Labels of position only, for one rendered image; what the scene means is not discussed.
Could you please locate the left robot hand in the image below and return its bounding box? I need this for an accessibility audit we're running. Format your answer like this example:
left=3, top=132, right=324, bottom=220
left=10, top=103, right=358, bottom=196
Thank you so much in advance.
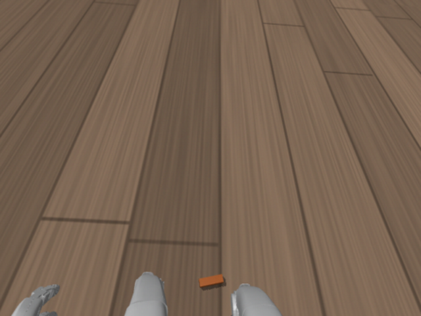
left=11, top=284, right=60, bottom=316

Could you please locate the small box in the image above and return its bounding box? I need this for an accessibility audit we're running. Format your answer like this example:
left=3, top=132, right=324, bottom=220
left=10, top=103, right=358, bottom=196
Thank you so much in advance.
left=199, top=274, right=224, bottom=288

